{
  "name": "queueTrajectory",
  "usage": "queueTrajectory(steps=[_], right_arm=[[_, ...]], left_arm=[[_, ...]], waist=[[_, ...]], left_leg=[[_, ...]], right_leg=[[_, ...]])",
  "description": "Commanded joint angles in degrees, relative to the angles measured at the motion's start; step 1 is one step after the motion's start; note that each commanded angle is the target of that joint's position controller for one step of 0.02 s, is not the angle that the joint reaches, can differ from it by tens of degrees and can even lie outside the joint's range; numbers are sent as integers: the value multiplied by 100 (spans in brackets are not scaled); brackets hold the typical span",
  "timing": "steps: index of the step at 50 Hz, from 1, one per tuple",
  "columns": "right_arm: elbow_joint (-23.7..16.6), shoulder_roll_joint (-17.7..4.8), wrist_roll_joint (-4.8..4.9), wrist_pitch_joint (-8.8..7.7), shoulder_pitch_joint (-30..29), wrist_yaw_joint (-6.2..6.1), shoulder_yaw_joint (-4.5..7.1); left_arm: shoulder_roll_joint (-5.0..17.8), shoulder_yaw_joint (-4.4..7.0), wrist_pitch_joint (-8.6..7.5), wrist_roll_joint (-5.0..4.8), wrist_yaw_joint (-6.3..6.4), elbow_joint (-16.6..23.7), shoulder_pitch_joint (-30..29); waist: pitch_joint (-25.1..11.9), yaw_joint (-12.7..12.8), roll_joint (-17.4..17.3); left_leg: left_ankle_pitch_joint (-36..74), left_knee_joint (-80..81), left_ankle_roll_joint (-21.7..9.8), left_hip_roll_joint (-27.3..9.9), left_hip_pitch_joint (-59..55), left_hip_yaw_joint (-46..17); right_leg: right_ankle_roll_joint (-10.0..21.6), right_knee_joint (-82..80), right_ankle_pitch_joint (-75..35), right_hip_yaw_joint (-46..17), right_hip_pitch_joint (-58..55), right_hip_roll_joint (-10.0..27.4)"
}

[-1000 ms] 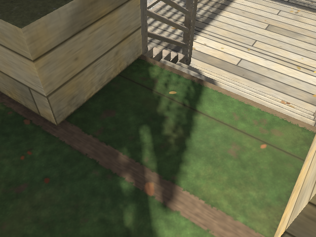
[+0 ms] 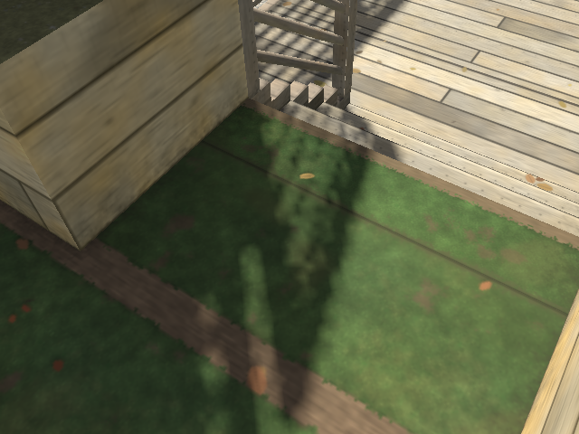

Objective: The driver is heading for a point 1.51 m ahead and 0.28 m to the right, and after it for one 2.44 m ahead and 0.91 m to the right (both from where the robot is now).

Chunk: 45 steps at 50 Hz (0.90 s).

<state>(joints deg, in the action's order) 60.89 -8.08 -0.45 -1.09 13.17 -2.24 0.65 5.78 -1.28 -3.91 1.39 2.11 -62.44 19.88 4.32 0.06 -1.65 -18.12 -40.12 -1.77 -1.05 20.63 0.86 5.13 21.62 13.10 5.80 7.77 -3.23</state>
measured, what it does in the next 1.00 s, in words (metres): steps on the spot: left foot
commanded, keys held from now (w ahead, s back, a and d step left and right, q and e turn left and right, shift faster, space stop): no key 1.00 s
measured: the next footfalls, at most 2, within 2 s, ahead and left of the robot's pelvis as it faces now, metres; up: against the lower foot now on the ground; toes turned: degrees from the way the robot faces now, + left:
left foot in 0.08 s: +0.09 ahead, +0.12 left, +0.00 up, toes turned +1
left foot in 1.52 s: +0.28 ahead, +0.15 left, +0.00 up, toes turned +4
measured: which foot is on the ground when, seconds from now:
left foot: up 0.00-0.06, down 0.08-1.00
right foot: down 0.00-1.00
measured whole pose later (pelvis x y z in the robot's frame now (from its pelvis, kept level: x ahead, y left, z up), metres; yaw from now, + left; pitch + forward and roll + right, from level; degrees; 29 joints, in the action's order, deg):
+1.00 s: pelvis +0.05 +0.01 +0.00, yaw -1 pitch -2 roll +1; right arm 67.5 -6.7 0.0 -0.4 17.5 -2.7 -1.2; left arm 6.1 -1.6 -1.6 0.6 2.9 -65.1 22.1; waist 2.2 -0.3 0.0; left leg -11.7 -22.3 -0.7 0.6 8.9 2.5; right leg 3.8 20.7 16.9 4.2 2.3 -2.2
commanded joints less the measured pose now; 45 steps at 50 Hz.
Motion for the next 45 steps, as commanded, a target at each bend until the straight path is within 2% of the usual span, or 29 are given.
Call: queueTrajectory(steps=[1, 2, 3, 4, 5, 6, 7, 9, 12, 15, 28, 45], right_arm=[[155, -82, 18, 86, 789, -19, -38], [178, -20, -13, 83, 786, -10, -63], [171, -97, -54, 65, 713, -7, -70], [139, -303, -70, 26, 689, -16, -48], [154, -527, -29, 2, 594, -24, -13], [213, -415, 43, 19, 498, -7, -27], [202, -281, 47, 11, 455, 10, -53], [245, -286, 41, -15, 507, -21, -59], [319, -330, 68, -32, 609, -55, -51], [352, -318, 56, -18, 612, -57, -56], [528, -261, 36, 15, 775, -67, -98], [642, -213, 40, 61, 868, -50, -139]], left_arm=[[689, 69, 37, -47, 45, 82, 369], [671, 64, 71, -76, 47, 99, 259], [659, 69, 95, -68, 47, 103, 259], [636, 66, 100, -44, 34, 107, 355], [489, 75, 113, -70, 10, 43, 776], [358, 52, 162, -80, 21, -74, 928], [473, 82, 186, -64, 44, -86, 811], [545, 108, 193, -69, 46, -71, 680], [500, 102, 188, -92, 48, -100, 690], [468, 99, 212, -89, 68, -138, 648], [526, 85, 256, -95, 101, -209, 636], [430, 32, 219, -88, 96, -265, 768]], waist=[[-368, -144, 808], [-253, -240, 666], [-126, -260, 429], [-77, -182, 150], [69, 108, -284], [196, 109, -490], [326, 21, -370], [149, -13, -208], [-69, 4, 69], [-23, -6, 195], [43, -14, 205], [180, -47, 211]], left_leg=[[415, 602, -26, 19, -974, 114], [805, 1063, -50, -27, -1259, 96], [1331, 1517, -62, -160, -1538, -95], [1829, 1685, -71, -459, -1867, -441], [2414, 1571, -191, -725, -1861, -720], [2151, 1596, -260, -658, -1370, -680], [1983, 1692, -206, -555, -1148, -633], [2190, 1798, -171, -499, -1245, -586], [2317, 1791, -184, -502, -1466, -557], [2279, 1827, -186, -496, -1433, -538], [2173, 1894, -161, -467, -1379, -487], [1702, 1969, -106, -453, -1310, -467]], right_leg=[[466, -252, -3256, -858, 353, 1480], [371, -259, -2417, -903, 613, 1438], [203, -288, -1506, -965, 857, 1333], [72, -312, -704, -1023, 1074, 1198], [-46, -442, -176, -895, 1162, 879], [-101, -557, -32, -800, 720, 756], [-118, -479, -269, -815, 490, 775], [-121, -362, -924, -828, 171, 858], [-145, -362, -1183, -797, -39, 899], [-159, -379, -1198, -775, -90, 901], [-152, -364, -1322, -788, -155, 963], [-144, -513, -1025, -865, 35, 972]])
